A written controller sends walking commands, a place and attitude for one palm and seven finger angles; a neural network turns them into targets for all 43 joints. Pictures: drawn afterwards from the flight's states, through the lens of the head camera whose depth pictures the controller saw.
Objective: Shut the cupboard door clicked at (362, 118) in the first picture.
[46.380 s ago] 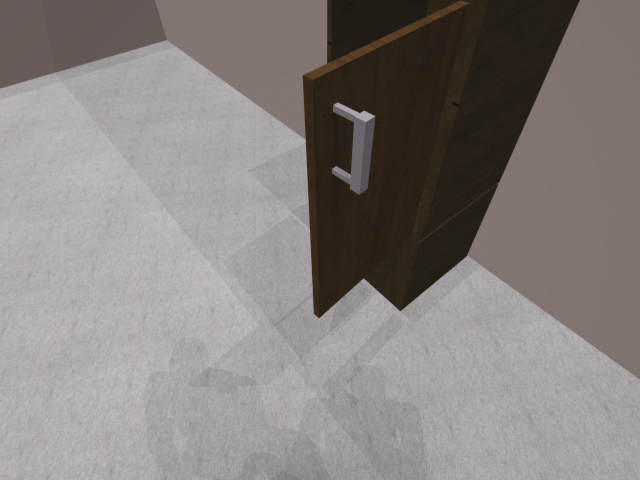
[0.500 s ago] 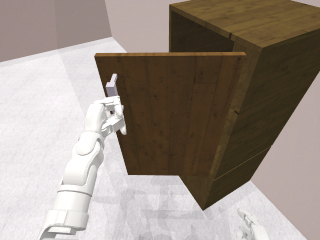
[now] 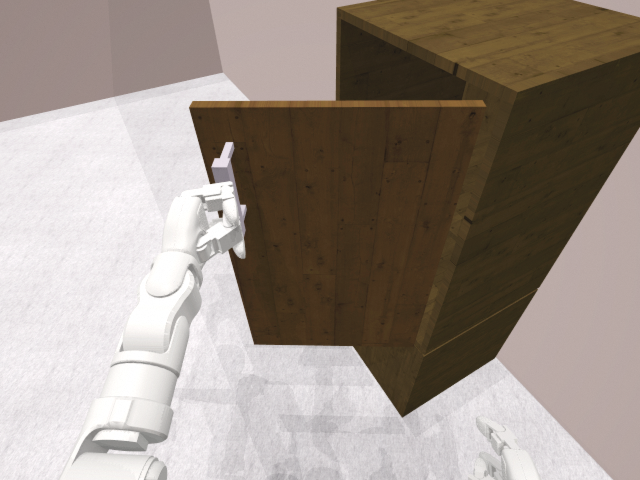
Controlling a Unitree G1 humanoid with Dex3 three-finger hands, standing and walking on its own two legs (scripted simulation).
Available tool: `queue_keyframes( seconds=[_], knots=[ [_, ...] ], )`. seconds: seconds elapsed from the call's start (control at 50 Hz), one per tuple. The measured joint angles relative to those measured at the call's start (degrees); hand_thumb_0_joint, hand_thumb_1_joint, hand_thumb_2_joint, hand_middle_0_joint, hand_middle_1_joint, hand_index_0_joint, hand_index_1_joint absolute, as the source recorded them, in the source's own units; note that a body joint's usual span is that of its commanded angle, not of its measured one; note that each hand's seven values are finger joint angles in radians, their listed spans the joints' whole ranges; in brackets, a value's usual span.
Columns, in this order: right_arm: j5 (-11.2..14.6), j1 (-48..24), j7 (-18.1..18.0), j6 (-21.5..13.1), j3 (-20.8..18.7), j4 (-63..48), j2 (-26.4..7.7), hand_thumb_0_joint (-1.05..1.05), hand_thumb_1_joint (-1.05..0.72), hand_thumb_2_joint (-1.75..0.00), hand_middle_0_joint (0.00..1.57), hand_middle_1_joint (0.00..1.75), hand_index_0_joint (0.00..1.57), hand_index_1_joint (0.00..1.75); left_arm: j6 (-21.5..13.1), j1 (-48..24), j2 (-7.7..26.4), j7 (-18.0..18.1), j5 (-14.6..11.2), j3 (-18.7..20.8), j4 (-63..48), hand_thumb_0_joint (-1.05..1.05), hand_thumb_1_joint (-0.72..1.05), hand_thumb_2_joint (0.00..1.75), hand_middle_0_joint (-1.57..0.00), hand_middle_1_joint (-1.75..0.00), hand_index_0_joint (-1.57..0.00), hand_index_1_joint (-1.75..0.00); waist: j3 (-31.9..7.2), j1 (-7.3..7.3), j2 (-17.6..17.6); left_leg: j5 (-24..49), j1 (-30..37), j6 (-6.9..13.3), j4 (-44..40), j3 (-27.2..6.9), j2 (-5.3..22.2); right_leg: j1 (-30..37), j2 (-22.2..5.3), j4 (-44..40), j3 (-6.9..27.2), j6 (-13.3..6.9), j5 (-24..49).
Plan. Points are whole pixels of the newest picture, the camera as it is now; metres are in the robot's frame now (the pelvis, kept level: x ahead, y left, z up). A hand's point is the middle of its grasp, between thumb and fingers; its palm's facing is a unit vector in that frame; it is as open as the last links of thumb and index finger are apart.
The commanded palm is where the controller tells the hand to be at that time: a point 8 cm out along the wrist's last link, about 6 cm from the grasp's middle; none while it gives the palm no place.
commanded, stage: push the door shut along its arc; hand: left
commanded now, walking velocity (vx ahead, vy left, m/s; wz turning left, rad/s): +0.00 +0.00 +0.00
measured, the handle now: (233, 192) +0.46 +0.15 +0.14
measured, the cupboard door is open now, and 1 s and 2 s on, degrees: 59 39 29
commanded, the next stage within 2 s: pull the fist back off the door in 1.76 s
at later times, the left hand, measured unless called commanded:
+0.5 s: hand (246, 197) +0.44 +0.13 +0.15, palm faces -0.12 -0.99 -0.03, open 3.2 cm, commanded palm +0.43 +0.17 +0.14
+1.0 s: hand (283, 172) +0.50 +0.08 +0.14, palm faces -0.25 -0.97 +0.00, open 3.1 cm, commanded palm +0.50 +0.14 +0.14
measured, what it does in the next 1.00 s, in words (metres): stands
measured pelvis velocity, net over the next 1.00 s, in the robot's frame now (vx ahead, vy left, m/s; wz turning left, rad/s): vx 0.01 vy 0.02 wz -0.01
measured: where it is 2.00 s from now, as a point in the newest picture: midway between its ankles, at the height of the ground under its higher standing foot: outside the picture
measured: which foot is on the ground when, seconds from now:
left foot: down 0.00-1.00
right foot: down 0.00-1.00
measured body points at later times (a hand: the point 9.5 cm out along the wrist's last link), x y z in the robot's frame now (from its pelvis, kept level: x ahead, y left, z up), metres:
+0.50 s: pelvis +0.00 +0.01 +0.00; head +0.02 +0.00 +0.44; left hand +0.44 +0.18 +0.15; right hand +0.09 -0.24 -0.12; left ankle +0.00 +0.11 -0.73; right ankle +0.01 -0.09 -0.73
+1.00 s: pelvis +0.01 +0.02 -0.01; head +0.07 +0.01 +0.43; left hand +0.51 +0.14 +0.15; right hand +0.02 -0.26 -0.13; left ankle +0.00 +0.11 -0.73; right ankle +0.01 -0.09 -0.73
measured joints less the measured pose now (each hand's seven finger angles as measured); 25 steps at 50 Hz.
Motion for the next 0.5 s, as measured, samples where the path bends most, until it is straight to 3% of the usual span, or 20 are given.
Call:
queue_keyframes(
  seconds=[0.18, 0.5],
  knots=[
    [0.25, 0.68, -0.77, 0.03, 0.03, 1.27, -0.64, 0.01, -0.90, -0.90, 0.20, 0.30, 0.20, 0.30, -2.42, -8.35, 2.96, -4.06, -0.95, 0.96, 10.51, 0.01, 0.89, 0.92, -1.30, -1.50, -1.30, -1.50, 0.79, -1.00, -0.30, 0.30, -2.23, 0.24, 0.72, -0.36, -0.24, -1.86, -0.27, 0.26, -0.36, 0.15, 0.40],
    [-0.01, 5.19, 0.19, -2.26, -1.24, 3.77, -1.80, 0.01, -0.90, -0.90, 0.20, 0.30, 0.20, 0.30, -11.15, -21.25, 5.37, -8.83, -1.11, 1.63, 29.43, 0.00, 0.97, 0.98, -1.30, -1.50, -1.30, -1.50, -0.16, -2.95, -0.33, -0.43, -7.64, 1.10, 3.08, -0.21, -1.10, -7.17, -1.23, 2.59, -0.17, 0.91, -0.26]
  ],
)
